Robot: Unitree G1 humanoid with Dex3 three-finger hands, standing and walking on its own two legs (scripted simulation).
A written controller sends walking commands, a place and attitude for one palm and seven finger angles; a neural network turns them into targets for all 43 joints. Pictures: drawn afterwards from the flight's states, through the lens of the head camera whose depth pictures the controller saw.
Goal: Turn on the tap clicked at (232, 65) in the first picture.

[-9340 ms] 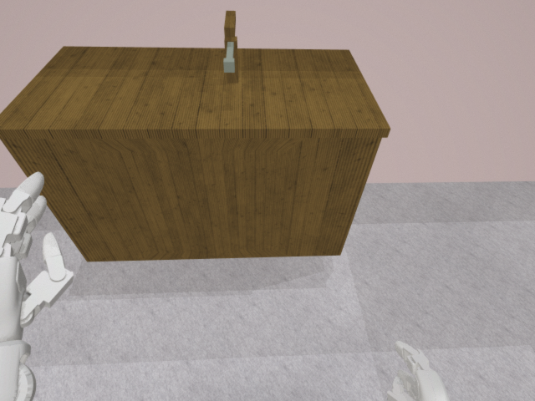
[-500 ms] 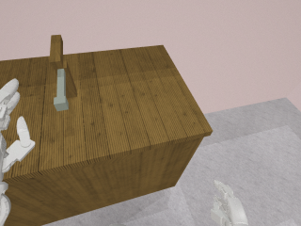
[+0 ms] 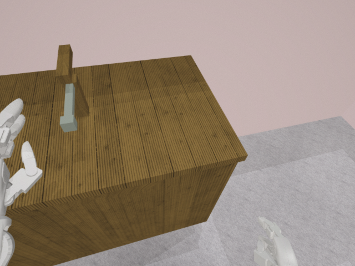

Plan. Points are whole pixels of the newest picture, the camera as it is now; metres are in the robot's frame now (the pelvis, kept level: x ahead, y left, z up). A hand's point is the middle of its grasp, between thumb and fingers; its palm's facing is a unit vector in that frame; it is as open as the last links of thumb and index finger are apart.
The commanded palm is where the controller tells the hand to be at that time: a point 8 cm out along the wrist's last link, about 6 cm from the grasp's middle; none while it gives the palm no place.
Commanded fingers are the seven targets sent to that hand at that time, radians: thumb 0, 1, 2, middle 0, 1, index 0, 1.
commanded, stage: come to a stop and stand still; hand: left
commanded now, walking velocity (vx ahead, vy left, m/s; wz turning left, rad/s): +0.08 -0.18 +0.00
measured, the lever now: (68, 123) +0.38 +0.29 +0.09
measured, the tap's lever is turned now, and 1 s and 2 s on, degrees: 0 0 0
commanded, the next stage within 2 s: look again from close up in 1.22 s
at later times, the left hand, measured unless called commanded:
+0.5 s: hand (54, 163) +0.24 +0.24 +0.15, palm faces +0.37 -0.85 -0.38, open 7.4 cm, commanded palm +0.18 +0.27 +0.18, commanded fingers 0.00 0.90 0.90 -0.20 -0.30 -0.20 -0.30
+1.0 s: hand (12, 177) +0.21 +0.28 +0.16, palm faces +0.43 -0.83 -0.34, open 7.4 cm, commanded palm +0.15 +0.30 +0.18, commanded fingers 0.00 0.90 0.90 -0.20 -0.30 -0.20 -0.30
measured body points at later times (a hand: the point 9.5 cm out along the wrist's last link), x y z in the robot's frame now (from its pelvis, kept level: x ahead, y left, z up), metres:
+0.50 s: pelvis +0.02 -0.01 +0.00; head +0.05 +0.00 +0.45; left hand +0.21 +0.28 +0.17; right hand +0.20 -0.25 -0.08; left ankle +0.06 +0.11 -0.74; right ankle -0.01 -0.16 -0.74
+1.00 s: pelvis -0.01 +0.02 +0.00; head +0.00 +0.05 +0.45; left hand +0.18 +0.33 +0.18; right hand +0.16 -0.21 -0.07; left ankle +0.05 +0.11 -0.74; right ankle -0.01 -0.16 -0.74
